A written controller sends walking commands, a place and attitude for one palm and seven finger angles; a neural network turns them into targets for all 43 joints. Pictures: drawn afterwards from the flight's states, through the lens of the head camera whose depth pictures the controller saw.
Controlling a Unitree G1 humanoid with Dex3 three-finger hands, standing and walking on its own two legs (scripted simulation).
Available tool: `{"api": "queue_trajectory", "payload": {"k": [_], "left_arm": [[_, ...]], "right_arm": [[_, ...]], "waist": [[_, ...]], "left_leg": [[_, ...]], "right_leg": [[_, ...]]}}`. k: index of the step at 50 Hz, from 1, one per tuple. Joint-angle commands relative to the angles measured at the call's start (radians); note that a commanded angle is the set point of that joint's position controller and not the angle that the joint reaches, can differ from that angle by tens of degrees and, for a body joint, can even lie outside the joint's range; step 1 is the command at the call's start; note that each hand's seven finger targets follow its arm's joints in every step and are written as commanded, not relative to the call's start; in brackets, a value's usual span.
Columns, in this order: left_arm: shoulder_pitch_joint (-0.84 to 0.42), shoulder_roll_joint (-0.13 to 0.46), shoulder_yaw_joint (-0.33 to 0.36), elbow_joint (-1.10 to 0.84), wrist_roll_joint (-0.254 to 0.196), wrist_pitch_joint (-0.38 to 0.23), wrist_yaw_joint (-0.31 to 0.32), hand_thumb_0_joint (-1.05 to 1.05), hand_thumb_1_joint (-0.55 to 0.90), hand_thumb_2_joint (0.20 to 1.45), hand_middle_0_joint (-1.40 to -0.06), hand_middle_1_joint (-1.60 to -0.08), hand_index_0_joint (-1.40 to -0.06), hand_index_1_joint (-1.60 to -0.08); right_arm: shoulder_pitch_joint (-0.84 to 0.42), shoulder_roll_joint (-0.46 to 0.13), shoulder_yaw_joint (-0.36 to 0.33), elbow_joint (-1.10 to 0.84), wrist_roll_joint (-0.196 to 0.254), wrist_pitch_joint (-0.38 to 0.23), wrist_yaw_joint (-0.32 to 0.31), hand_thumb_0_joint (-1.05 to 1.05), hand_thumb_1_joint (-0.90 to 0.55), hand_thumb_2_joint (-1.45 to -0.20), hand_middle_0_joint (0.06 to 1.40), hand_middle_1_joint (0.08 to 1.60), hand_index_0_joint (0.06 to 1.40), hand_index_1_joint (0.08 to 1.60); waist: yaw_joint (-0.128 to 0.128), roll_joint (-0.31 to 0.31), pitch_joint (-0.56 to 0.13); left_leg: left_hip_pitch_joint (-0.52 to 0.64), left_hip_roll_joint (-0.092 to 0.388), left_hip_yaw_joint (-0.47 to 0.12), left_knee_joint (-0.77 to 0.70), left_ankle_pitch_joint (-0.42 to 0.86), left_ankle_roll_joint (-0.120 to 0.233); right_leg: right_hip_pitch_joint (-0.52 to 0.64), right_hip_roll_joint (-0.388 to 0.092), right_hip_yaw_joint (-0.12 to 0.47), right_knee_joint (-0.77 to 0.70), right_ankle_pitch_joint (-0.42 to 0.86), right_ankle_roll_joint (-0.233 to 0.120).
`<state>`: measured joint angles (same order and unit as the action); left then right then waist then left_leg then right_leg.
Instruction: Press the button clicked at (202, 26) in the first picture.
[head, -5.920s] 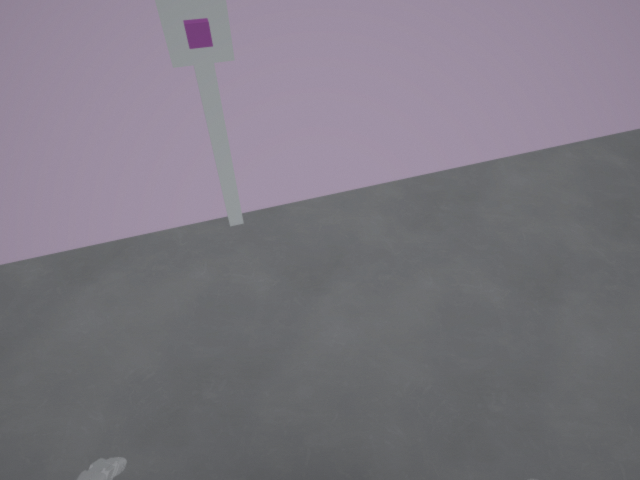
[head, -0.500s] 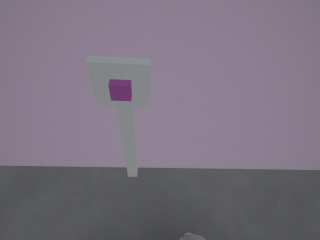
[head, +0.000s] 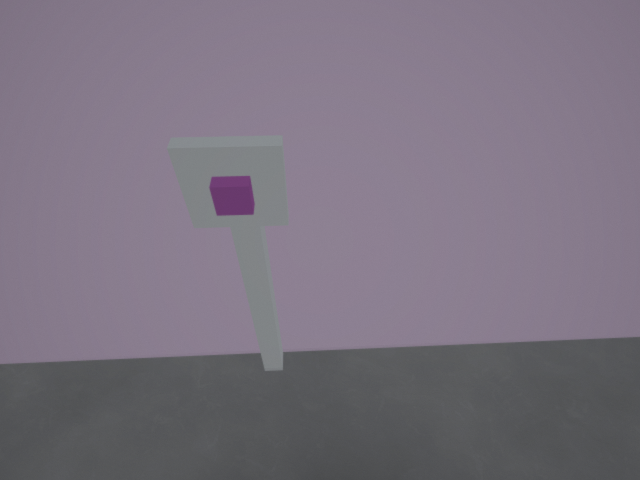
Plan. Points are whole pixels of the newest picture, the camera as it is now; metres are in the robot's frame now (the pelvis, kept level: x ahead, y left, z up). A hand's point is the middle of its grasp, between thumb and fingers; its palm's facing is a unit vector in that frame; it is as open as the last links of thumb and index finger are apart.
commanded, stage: come to a stop and stand still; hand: left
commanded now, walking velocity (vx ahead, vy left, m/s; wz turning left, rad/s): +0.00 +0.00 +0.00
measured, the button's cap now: (233, 194) +0.55 +0.18 +0.04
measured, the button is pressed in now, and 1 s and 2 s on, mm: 0 0 0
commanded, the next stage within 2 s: look again from close up in 0.22 s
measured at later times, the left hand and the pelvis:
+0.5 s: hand out of the picture -0.01 +0.15 -0.18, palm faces +0.01 -0.98 -0.18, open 7.4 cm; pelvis +0.00 +0.00 -0.01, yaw +1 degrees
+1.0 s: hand out of the picture +0.02 +0.17 -0.19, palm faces +0.01 -0.98 -0.18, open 7.4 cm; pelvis +0.02 +0.00 -0.01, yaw +0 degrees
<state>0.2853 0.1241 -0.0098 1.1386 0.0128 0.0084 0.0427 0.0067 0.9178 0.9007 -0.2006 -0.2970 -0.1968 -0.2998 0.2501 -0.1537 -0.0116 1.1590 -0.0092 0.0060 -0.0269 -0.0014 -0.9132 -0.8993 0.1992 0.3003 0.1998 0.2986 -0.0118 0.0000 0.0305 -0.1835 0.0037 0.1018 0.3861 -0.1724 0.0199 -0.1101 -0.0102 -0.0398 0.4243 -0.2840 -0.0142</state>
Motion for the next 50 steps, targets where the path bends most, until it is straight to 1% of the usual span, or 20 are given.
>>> {"api": "queue_trajectory", "payload": {"k": [1, 5, 8, 15, 16, 17, 18, 19, 21, 23, 25, 26, 27, 28, 29, 39, 45, 46, 48, 50], "left_arm": [[0.063, 0.105, 0.021, -0.024, -0.006, -0.014, 0.001, 0.0, 0.9, 0.9, -0.2, -0.3, -0.2, -0.3], [0.076, 0.094, 0.021, -0.023, -0.007, -0.018, 0.001, 0.0, 0.9, 0.9, -0.2, -0.3, -0.2, -0.3], [0.08, 0.087, 0.023, -0.022, -0.009, -0.02, 0.001, 0.0, 0.9, 0.9, -0.2, -0.3, -0.2, -0.3], [0.106, 0.071, 0.021, -0.012, -0.01, -0.027, 0.005, 0.0, 0.9, 0.9, -0.2, -0.3, -0.2, -0.3], [0.161, 0.105, 0.013, -0.005, 0.017, -0.061, 0.035, 0.0, 0.9, 0.9, -0.2, -0.3, -0.2, -0.3], [0.106, 0.14, 0.019, -0.056, 0.009, -0.067, 0.028, 0.0, 0.9, 0.9, -0.2, -0.3, -0.2, -0.3], [0.054, 0.13, 0.019, -0.082, 0.007, -0.068, 0.022, 0.0, 0.9, 0.9, -0.2, -0.3, -0.2, -0.3], [0.037, 0.125, 0.024, -0.096, 0.005, -0.071, 0.018, 0.0, 0.9, 0.9, -0.2, -0.3, -0.2, -0.3], [0.056, 0.109, 0.021, -0.098, 0.0, -0.063, 0.012, 0.0, 0.9, 0.9, -0.2, -0.3, -0.2, -0.3], [0.074, 0.096, 0.016, -0.094, 0.0, -0.056, 0.009, 0.0, 0.9, 0.9, -0.2, -0.3, -0.2, -0.3], [0.085, 0.089, 0.014, -0.092, 0.001, -0.052, 0.008, 0.0, 0.9, 0.9, -0.2, -0.3, -0.2, -0.3], [0.088, 0.092, 0.014, -0.09, 0.0, -0.05, 0.008, 0.0, 0.9, 0.9, -0.2, -0.3, -0.2, -0.3], [0.091, 0.092, 0.013, -0.09, -0.001, -0.046, 0.008, 0.0, 0.9, 0.9, -0.2, -0.3, -0.2, -0.3], [0.089, 0.096, 0.012, -0.088, -0.001, -0.044, 0.007, 0.0, 0.9, 0.9, -0.2, -0.3, -0.2, -0.3], [0.086, 0.096, 0.013, -0.09, 0.001, -0.042, 0.007, 0.0, 0.9, 0.9, -0.2, -0.3, -0.2, -0.3], [0.075, 0.133, 0.019, -0.092, 0.001, -0.037, 0.003, 0.0, 0.9, 0.9, -0.2, -0.3, -0.2, -0.3], [0.075, 0.137, 0.017, -0.08, 0.001, -0.036, 0.002, 0.0, 0.9, 0.9, -0.2, -0.3, -0.2, -0.3], [0.074, 0.139, 0.017, -0.079, 0.001, -0.036, 0.001, 0.0, 0.9, 0.9, -0.2, -0.3, -0.2, -0.3], [0.085, 0.13, 0.017, -0.069, 0.003, -0.029, -0.002, 0.0, 0.9, 0.9, -0.2, -0.3, -0.2, -0.3], [0.093, 0.122, 0.02, -0.071, 0.01, -0.022, -0.007, 0.0, 0.9, 0.9, -0.2, -0.3, -0.2, -0.3]], "right_arm": [[0.062, -0.071, -0.009, -0.016, 0.0, -0.008, -0.002, 0.0, -0.9, -0.9, 0.2, 0.3, 0.2, 0.3], [0.09, -0.058, -0.008, -0.009, -0.001, -0.01, -0.004, 0.0, -0.9, -0.9, 0.2, 0.3, 0.2, 0.3], [0.11, -0.051, -0.007, -0.002, -0.001, -0.012, -0.006, 0.0, -0.9, -0.9, 0.2, 0.3, 0.2, 0.3], [0.127, -0.041, -0.005, 0.009, 0.002, -0.021, -0.01, 0.0, -0.9, -0.9, 0.2, 0.3, 0.2, 0.3], [0.007, -0.07, 0.003, -0.077, 0.002, -0.041, 0.006, 0.0, -0.9, -0.9, 0.2, 0.3, 0.2, 0.3], [0.091, -0.027, 0.001, -0.102, -0.002, -0.025, 0.012, 0.0, -0.9, -0.9, 0.2, 0.3, 0.2, 0.3], [0.132, -0.028, -0.001, -0.091, -0.006, -0.02, 0.016, 0.0, -0.9, -0.9, 0.2, 0.3, 0.2, 0.3], [0.153, -0.032, 0.002, -0.092, -0.013, -0.024, 0.019, 0.0, -0.9, -0.9, 0.2, 0.3, 0.2, 0.3], [0.147, -0.036, 0.003, -0.106, -0.013, -0.028, 0.016, 0.0, -0.9, -0.9, 0.2, 0.3, 0.2, 0.3], [0.136, -0.045, 0.006, -0.115, -0.01, -0.033, 0.01, 0.0, -0.9, -0.9, 0.2, 0.3, 0.2, 0.3], [0.124, -0.057, 0.006, -0.121, -0.009, -0.037, 0.007, 0.0, -0.9, -0.9, 0.2, 0.3, 0.2, 0.3], [0.122, -0.065, 0.006, -0.121, -0.008, -0.038, 0.005, 0.0, -0.9, -0.9, 0.2, 0.3, 0.2, 0.3], [0.11, -0.068, 0.006, -0.118, -0.006, -0.037, 0.004, 0.0, -0.9, -0.9, 0.2, 0.3, 0.2, 0.3], [0.104, -0.071, 0.007, -0.115, -0.006, -0.035, 0.003, 0.0, -0.9, -0.9, 0.2, 0.3, 0.2, 0.3], [0.102, -0.071, 0.007, -0.112, -0.007, -0.035, 0.004, 0.0, -0.9, -0.9, 0.2, 0.3, 0.2, 0.3], [0.063, -0.099, 0.009, -0.094, -0.005, -0.039, 0.0, 0.0, -0.9, -0.9, 0.2, 0.3, 0.2, 0.3], [0.041, -0.107, 0.008, -0.083, -0.003, -0.038, -0.002, 0.0, -0.9, -0.9, 0.2, 0.3, 0.2, 0.3], [0.04, -0.109, 0.009, -0.083, -0.003, -0.037, -0.003, 0.0, -0.9, -0.9, 0.2, 0.3, 0.2, 0.3], [0.045, -0.105, 0.008, -0.075, -0.006, -0.033, -0.001, 0.0, -0.9, -0.9, 0.2, 0.3, 0.2, 0.3], [0.048, -0.119, 0.001, -0.076, -0.009, -0.026, 0.0, 0.0, -0.9, -0.9, 0.2, 0.3, 0.2, 0.3]], "waist": [[0.004, -0.004, 0.092], [0.004, -0.016, 0.078], [0.003, -0.006, 0.069], [0.006, 0.0, 0.04], [0.053, -0.075, 0.101], [-0.026, -0.057, 0.029], [-0.045, -0.039, 0.017], [-0.045, 0.031, -0.016], [-0.027, 0.05, 0.024], [-0.01, 0.025, 0.029], [0.002, -0.008, 0.035], [0.004, -0.007, 0.022], [0.008, -0.01, 0.04], [0.009, -0.023, 0.051], [0.01, -0.014, 0.057], [0.015, 0.01, 0.005], [0.017, 0.001, 0.01], [0.015, -0.001, 0.01], [0.013, 0.011, 0.005], [0.011, 0.026, 0.051]], "left_leg": [[0.021, 0.097, -0.121, -0.083, -0.064, -0.004], [0.02, 0.096, -0.12, -0.069, -0.039, -0.004], [0.018, 0.098, -0.118, -0.066, -0.031, -0.005], [0.035, 0.108, -0.115, -0.049, 0.051, -0.003], [-0.108, 0.102, -0.087, 0.192, 0.058, -0.029], [-0.085, 0.07, -0.095, 0.189, -0.134, -0.019], [-0.063, 0.068, -0.09, 0.187, -0.12, -0.018], [-0.035, 0.061, -0.095, 0.176, -0.056, -0.015], [-0.061, 0.075, -0.113, 0.13, -0.03, -0.004], [-0.088, 0.086, -0.137, 0.092, 0.004, 0.011], [-0.093, 0.094, -0.146, 0.077, 0.046, 0.02], [-0.082, 0.097, -0.148, 0.07, 0.06, 0.022], [-0.084, 0.098, -0.148, 0.064, 0.05, 0.024], [-0.088, 0.096, -0.149, 0.054, 0.035, 0.025], [-0.088, 0.097, -0.151, 0.046, 0.041, 0.026], [-0.022, 0.102, -0.139, 0.039, 0.144, 0.027], [-0.002, 0.103, -0.131, 0.039, 0.163, 0.024], [-0.001, 0.103, -0.131, 0.037, 0.154, 0.023], [-0.003, 0.107, -0.138, 0.033, 0.058, 0.031], [-0.044, 0.126, -0.173, 0.004, -0.076, 0.049]], "right_leg": [[-0.167, -0.104, 0.115, -0.148, -0.037, -0.012], [-0.164, -0.104, 0.116, -0.149, -0.035, -0.017], [-0.158, -0.103, 0.113, -0.143, -0.026, -0.019], [-0.122, -0.101, 0.104, -0.127, 0.074, -0.021], [-0.126, -0.153, 0.163, -0.115, 0.501, 0.008], [-0.136, -0.202, 0.182, -0.132, 0.254, -0.043], [-0.184, -0.173, 0.159, -0.132, 0.026, -0.073], [-0.189, -0.151, 0.133, -0.094, 0.005, -0.08], [-0.213, -0.11, 0.118, -0.063, -0.062, -0.074], [-0.172, -0.08, 0.103, -0.026, -0.017, -0.06], [-0.147, -0.071, 0.089, -0.004, 0.043, -0.049], [-0.134, -0.069, 0.084, 0.006, 0.06, -0.044], [-0.137, -0.069, 0.083, 0.002, 0.059, -0.041], [-0.139, -0.069, 0.084, -0.004, 0.049, -0.039], [-0.137, -0.069, 0.08, -0.003, 0.053, -0.037], [-0.084, -0.078, 0.073, -0.005, 0.154, -0.025], [-0.085, -0.085, 0.077, -0.017, 0.192, -0.021], [-0.086, -0.086, 0.08, -0.02, 0.189, -0.022], [-0.09, -0.075, 0.06, -0.007, 0.075, -0.023], [-0.129, -0.056, 0.024, 0.015, -0.056, -0.023]]}}
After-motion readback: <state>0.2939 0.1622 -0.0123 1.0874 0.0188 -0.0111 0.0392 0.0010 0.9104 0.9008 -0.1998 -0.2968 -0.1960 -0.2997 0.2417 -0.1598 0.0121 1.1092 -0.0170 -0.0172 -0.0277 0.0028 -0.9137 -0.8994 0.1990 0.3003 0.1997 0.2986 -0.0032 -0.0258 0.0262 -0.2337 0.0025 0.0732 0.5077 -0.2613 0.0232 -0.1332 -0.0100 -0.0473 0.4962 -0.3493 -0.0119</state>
